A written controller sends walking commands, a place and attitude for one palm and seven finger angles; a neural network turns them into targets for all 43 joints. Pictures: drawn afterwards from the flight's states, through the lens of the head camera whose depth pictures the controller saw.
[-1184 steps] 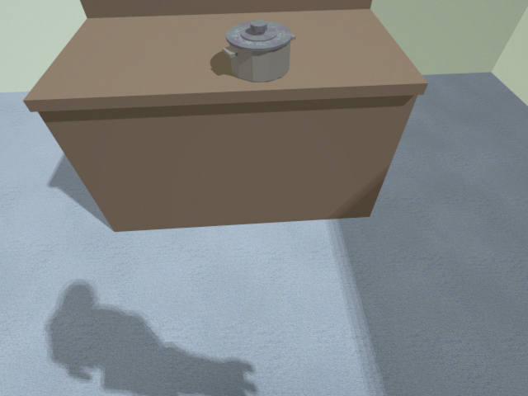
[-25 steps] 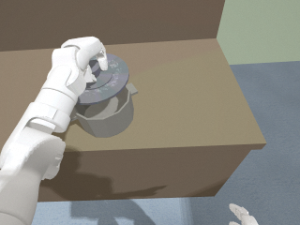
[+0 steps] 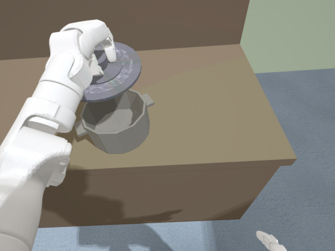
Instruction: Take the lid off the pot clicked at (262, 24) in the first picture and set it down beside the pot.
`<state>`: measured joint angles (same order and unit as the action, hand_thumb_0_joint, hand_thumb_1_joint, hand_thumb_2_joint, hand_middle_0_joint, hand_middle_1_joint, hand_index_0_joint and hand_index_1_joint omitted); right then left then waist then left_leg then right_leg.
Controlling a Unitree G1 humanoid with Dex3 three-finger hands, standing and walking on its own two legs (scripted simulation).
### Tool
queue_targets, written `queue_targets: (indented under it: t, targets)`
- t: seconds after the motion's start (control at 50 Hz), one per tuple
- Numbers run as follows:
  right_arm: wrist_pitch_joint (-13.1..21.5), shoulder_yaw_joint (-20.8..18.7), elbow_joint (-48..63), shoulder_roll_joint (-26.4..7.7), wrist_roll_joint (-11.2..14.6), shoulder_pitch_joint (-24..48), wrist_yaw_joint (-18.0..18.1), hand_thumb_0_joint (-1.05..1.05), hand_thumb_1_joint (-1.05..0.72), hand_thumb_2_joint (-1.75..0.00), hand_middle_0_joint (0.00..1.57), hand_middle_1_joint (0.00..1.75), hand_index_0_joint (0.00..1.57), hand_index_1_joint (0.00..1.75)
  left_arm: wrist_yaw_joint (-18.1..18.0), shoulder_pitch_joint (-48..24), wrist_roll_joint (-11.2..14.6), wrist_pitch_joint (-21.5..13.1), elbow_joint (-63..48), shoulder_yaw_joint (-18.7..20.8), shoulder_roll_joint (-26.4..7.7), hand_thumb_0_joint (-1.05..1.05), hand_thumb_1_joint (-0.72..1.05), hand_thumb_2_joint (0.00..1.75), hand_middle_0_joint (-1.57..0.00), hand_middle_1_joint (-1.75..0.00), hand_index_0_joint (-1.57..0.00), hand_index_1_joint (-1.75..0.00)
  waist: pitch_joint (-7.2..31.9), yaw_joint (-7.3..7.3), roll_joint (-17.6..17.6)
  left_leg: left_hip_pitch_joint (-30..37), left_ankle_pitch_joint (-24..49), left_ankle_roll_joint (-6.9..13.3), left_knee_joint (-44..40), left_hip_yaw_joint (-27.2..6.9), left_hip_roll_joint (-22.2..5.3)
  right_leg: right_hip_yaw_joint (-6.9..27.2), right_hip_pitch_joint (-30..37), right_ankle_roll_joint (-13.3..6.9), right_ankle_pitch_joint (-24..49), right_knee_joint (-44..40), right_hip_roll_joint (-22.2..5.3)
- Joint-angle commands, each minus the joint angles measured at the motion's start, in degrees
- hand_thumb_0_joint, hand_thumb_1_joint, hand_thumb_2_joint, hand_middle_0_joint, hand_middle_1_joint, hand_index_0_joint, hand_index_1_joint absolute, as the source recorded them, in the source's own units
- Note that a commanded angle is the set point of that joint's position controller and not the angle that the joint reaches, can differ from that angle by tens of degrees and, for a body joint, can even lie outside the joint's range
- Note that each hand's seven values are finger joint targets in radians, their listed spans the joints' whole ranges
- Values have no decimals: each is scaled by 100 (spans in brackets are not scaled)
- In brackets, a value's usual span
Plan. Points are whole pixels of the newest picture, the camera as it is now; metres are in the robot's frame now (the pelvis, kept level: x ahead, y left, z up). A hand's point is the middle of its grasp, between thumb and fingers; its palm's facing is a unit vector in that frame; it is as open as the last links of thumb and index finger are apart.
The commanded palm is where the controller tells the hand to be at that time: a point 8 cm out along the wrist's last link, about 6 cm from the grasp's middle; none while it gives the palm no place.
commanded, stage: lift the lid straight up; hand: left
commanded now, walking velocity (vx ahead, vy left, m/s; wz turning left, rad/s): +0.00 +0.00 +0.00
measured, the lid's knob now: (96, 60) +0.50 +0.16 +0.21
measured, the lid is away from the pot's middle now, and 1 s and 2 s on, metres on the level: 0.01 0.09 0.21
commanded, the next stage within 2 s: move the lid sideways beside the pot in 0.26 s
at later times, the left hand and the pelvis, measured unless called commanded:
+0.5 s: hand (88, 58) +0.48 +0.17 +0.24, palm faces -0.24 -0.05 -0.97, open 7.5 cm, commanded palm +0.46 +0.18 +0.31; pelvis +0.00 +0.00 +0.00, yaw +0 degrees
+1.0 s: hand (53, 65) +0.46 +0.24 +0.23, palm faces -0.24 -0.06 -0.97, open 7.5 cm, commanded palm +0.44 +0.24 +0.31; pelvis +0.00 +0.01 +0.00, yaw +1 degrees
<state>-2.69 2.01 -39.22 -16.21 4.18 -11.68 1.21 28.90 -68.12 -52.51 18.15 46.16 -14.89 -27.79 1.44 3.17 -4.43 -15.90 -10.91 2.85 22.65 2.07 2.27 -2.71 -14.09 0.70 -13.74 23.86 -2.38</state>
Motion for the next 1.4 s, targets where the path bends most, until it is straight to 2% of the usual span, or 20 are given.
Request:
queue_targets:
  t: [0.0,0.04,0.1,0.2,0.22,0.26,0.32,0.4,0.44,0.5,0.54,0.7,0.74,0.78,0.92,0.98,1.06,1.12,1.26,1.38]
  targets:
    - [285,-245,822,-689,-10,429,75,0,-90,-90,20,30,20,30,-322,-3698,-102,-11,-1403,410,-1384,0,53,109,-77,-105,-90,-108,2557,3,400,1677,2052,163,135,-487,-8,50,278,-304,2127,-129,220]
    - [258,-212,725,-711,-25,361,112,0,-90,-90,20,30,20,30,-319,-3848,-235,15,-1110,745,-1903,0,53,109,-77,-105,-90,-108,2535,-21,552,1487,1775,167,64,-448,10,62,421,-295,2121,-107,235]
    - [290,-231,751,-694,9,373,101,0,-90,-90,20,30,20,30,-276,-3836,-115,-5,-1176,302,-1335,0,53,109,-77,-105,-90,-108,2489,46,437,1620,1871,153,86,-478,-5,21,220,-302,2029,-142,219]
    - [316,-238,770,-697,-17,379,102,0,-90,-90,20,30,20,30,-265,-3946,-98,-41,-1291,356,-1383,0,53,109,-77,-105,-90,-108,2637,38,278,1732,1881,162,126,-481,14,47,210,-310,2026,-147,218]
    - [301,-221,734,-683,-29,345,106,0,-90,-90,20,30,20,30,-284,-4027,-199,-44,-1267,581,-1700,0,53,109,-77,-105,-90,-108,2714,6,401,1668,1821,145,105,-489,4,65,329,-298,2048,-100,239]
    - [280,-197,689,-665,-7,333,140,0,-90,-90,20,30,20,30,-249,-4085,-220,-11,-914,415,-1536,0,53,109,-77,-105,-90,-108,2416,55,599,1447,1566,170,43,-445,31,39,289,-284,1989,-148,238]
    - [300,-209,719,-703,-42,303,143,0,-90,-90,20,30,20,30,-290,-4138,-243,-79,-1128,751,-1981,0,53,109,-77,-105,-90,-108,2791,-23,494,1528,1817,167,81,-453,28,106,558,-287,2270,-94,210]
    - [202,-230,731,-722,-19,272,138,0,-90,-90,20,30,20,30,-258,-3716,-292,-193,-752,441,-1618,0,53,109,-77,-105,-90,-108,2356,59,517,1378,1768,159,93,-421,1,52,293,-308,2085,-185,217]
    - [180,-224,769,-734,-34,285,150,0,-90,-90,20,30,20,30,-275,-3899,-342,-259,-962,868,-2196,0,53,109,-77,-105,-90,-108,2660,-31,490,1404,1660,187,69,-391,10,111,527,-297,2143,-131,208]
    - [163,-237,824,-740,-4,289,157,0,-90,-90,20,30,20,30,-238,-3791,-256,-302,-966,569,-1878,0,53,109,-77,-105,-90,-108,2550,45,359,1444,1954,189,124,-406,0,83,421,-304,2281,-168,195]
    - [116,-224,807,-767,-23,264,167,0,-90,-90,20,30,20,30,-246,-3750,-386,-322,-937,995,-2472,0,53,109,-77,-105,-90,-108,2692,-28,443,1397,1981,198,118,-374,-2,114,602,-291,2384,-128,212]
    - [87,-321,924,-814,28,276,116,0,-90,-90,20,30,20,30,-92,-3346,-188,-417,-1568,838,-2293,0,53,109,-77,-105,-90,-108,2814,27,52,1878,2855,218,298,-480,-47,99,376,-282,2535,-190,224]
    - [26,-309,877,-823,34,292,103,0,-90,-90,20,30,20,30,-59,-3323,-266,-421,-1531,1192,-2745,0,53,109,-77,-105,-90,-108,2760,-20,284,1744,2685,222,280,-450,-48,107,479,-271,2529,-158,245]
    - [-14,-302,868,-795,69,318,105,0,-90,-90,20,30,20,30,-10,-3300,-231,-403,-1443,869,-2402,0,53,109,-77,-105,-90,-108,2496,43,198,1688,2493,207,248,-439,-40,50,265,-272,2329,-207,254]
    - [-82,-294,853,-850,74,290,131,0,-90,-90,20,30,20,30,-38,-3380,-247,-513,-1536,1121,-2858,0,53,109,-77,-105,-90,-108,2619,28,105,1745,2238,158,190,-490,-57,16,222,-294,1960,-240,282]
    - [-59,-301,870,-812,82,325,150,0,-90,-90,20,30,20,30,-31,-3572,-223,-605,-1747,990,-2708,0,53,109,-77,-105,-90,-108,2729,38,-60,1952,2291,152,200,-537,-71,-12,104,-298,1834,-255,287]
    - [-113,-256,727,-842,112,248,173,0,-90,-90,20,30,20,30,16,-3425,-187,-632,-1039,801,-2559,0,53,109,-77,-105,-90,-108,2202,86,123,1572,1624,136,85,-488,-61,-86,-55,-299,1500,-328,300]
    - [-57,-278,796,-842,84,250,188,0,-90,-90,20,30,20,30,-60,-3848,-228,-792,-1604,951,-2826,0,53,109,-77,-105,-90,-108,2737,61,-152,1910,1947,109,138,-556,-79,-53,23,-319,1534,-272,301]
    - [-77,-273,660,-878,107,103,232,0,-90,-90,20,30,20,30,-6,-3670,-240,-892,-876,885,-2779,0,53,109,-77,-105,-90,-108,2295,97,-1,1626,1470,127,50,-520,-78,-101,-137,-321,1264,-361,322]
    - [-101,-300,693,-933,91,-6,254,0,-90,-90,20,30,20,30,-25,-3577,-343,-1068,-823,1289,-3360,0,53,109,-77,-105,-90,-108,2480,26,2,1555,1708,160,88,-477,-87,-58,127,-319,1520,-348,310]
